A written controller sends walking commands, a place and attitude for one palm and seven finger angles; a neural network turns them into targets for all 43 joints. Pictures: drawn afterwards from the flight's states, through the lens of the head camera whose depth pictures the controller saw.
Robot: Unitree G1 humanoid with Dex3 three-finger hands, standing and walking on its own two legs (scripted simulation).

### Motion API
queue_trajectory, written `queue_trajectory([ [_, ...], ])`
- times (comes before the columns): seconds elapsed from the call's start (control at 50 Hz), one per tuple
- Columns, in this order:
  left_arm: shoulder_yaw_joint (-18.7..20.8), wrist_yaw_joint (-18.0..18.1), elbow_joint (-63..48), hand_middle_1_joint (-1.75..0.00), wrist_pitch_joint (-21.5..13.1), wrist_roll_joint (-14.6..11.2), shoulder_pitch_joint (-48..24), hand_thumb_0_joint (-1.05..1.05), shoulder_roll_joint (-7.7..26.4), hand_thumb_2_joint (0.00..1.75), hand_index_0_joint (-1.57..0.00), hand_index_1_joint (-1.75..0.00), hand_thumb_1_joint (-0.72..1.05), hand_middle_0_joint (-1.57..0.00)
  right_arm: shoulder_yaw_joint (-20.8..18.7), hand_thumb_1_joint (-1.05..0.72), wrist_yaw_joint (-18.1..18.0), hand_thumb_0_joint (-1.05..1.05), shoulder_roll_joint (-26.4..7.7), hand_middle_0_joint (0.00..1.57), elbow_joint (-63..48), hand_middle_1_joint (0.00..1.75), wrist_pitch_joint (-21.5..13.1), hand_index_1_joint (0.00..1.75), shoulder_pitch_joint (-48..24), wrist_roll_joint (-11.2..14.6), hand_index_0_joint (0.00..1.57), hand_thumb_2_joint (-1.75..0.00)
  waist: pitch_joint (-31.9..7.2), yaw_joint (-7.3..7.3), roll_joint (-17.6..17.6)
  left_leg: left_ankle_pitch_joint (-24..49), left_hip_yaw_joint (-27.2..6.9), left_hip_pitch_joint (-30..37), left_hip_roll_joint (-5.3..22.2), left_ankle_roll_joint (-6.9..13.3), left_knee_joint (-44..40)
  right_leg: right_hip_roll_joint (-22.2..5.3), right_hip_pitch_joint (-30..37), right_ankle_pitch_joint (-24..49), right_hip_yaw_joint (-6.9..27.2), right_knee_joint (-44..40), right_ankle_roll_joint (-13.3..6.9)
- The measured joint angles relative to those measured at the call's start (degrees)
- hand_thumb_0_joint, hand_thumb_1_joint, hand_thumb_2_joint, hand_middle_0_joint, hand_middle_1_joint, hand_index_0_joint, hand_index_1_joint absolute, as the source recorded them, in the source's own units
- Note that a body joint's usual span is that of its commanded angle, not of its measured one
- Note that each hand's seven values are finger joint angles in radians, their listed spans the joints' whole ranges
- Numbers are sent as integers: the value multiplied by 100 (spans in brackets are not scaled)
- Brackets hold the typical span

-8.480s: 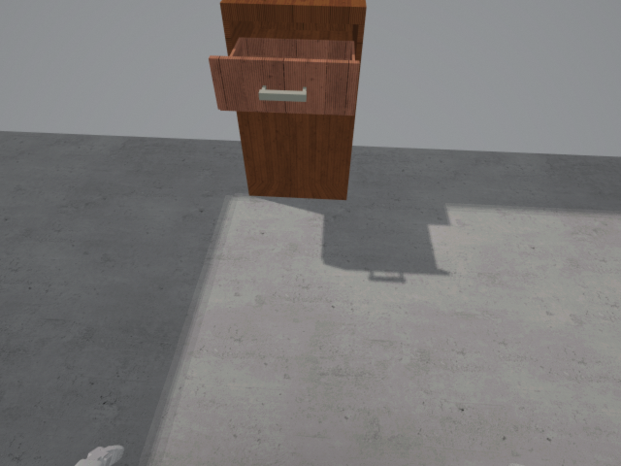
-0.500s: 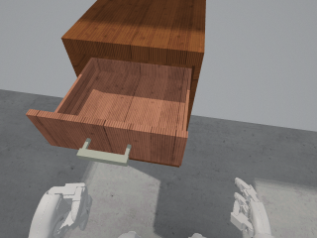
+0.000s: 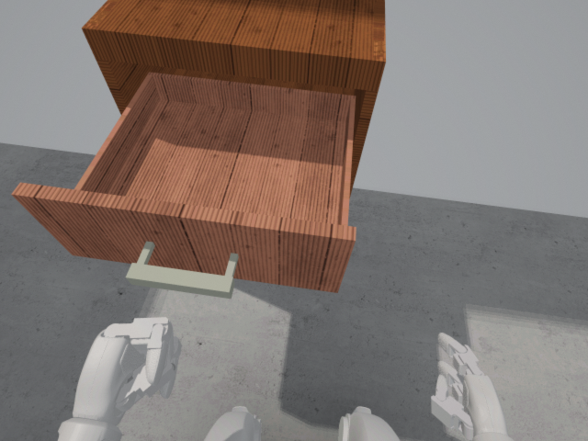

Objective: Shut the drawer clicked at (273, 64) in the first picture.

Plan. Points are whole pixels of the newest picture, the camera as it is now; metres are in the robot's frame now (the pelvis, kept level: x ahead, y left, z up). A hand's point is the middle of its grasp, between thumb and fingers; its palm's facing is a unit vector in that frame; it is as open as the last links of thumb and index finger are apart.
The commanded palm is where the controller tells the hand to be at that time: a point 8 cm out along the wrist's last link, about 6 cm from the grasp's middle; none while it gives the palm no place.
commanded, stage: bring the fist close to the handle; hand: left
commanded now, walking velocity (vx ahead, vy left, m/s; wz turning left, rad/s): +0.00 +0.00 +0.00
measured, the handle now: (186, 267) +0.34 +0.17 +0.02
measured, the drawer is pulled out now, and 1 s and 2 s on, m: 0.29 0.29 0.19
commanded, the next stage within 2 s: push the drawer shut in 0.66 s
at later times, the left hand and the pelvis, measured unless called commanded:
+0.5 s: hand (188, 351) +0.23 +0.14 +0.02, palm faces -0.10 -0.99 -0.03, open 3.3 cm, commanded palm +0.21 +0.20 +0.02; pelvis -0.01 +0.00 -0.02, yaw -1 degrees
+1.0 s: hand (194, 335) +0.25 +0.14 +0.02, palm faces -0.10 -0.99 -0.04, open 3.3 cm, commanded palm +0.23 +0.20 +0.02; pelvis +0.00 +0.00 -0.02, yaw +0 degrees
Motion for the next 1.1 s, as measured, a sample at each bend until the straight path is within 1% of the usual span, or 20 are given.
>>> queue_trajectory([
  [0.16,-64,63,271,-160,84,105,-419,2,17,90,-140,-160,90,-140,87,-90,12,1,34,20,-122,30,202,30,-76,-30,20,-90,-77,-3,4,-121,-4,-437,8,18,358,-17,-435,-102,14,341,1],
  [0.32,-93,161,367,-160,43,88,-709,2,22,90,-140,-160,90,-140,102,-90,41,1,-19,21,-155,30,306,30,-18,-56,20,-90,-130,-32,31,-195,-29,-803,15,23,624,-28,-787,-163,3,583,-5],
  [0.42,-155,199,229,-160,159,112,-700,2,35,90,-140,-160,90,-140,71,-90,60,1,-21,21,-175,30,440,30,35,-32,20,-90,-144,-58,48,-207,-1,-834,26,24,648,-17,-840,-169,34,618,-7],
  [0.52,-93,279,227,-160,230,102,-566,2,65,90,-140,-160,90,-140,68,-90,37,1,-16,20,-228,30,561,30,110,0,20,-90,-189,-76,58,-175,14,-744,30,16,549,-4,-766,-144,47,537,-10],
  [0.6,-14,312,357,-160,154,72,-599,2,99,90,-140,-160,90,-140,92,-90,12,1,-54,20,-249,30,548,30,118,-4,20,-90,-193,-79,44,-173,-13,-770,36,0,562,3,-780,-150,23,545,-28],
  [0.74,-57,188,347,-160,45,38,-617,2,131,90,-140,-160,90,-140,76,-90,4,1,-95,20,-245,30,497,30,77,-1,20,-90,-188,-88,43,-193,-66,-795,46,-22,600,13,-779,-175,-25,562,-49],
  [0.86,-47,204,412,-160,89,51,-717,2,132,90,-140,-160,90,-140,80,-90,6,1,-85,20,-260,30,511,30,45,-3,20,-90,-204,-93,51,-195,-65,-772,47,-31,578,18,-762,-184,-22,552,-53],
  [0.98,-51,252,586,-160,121,81,-1064,2,139,90,-140,-160,90,-140,120,-90,19,1,-105,20,-246,30,491,30,31,-24,20,-90,-188,-99,63,-195,-80,-825,40,-37,606,10,-810,-192,-32,584,-62],
  [1.1,-56,225,736,-160,179,91,-1350,2,142,90,-140,-160,90,-140,138,-90,42,1,-108,20,-200,30,531,30,69,-28,20,-90,-180,-117,75,-175,-57,-800,35,-36,557,10,-803,-176,-9,554,-59],
])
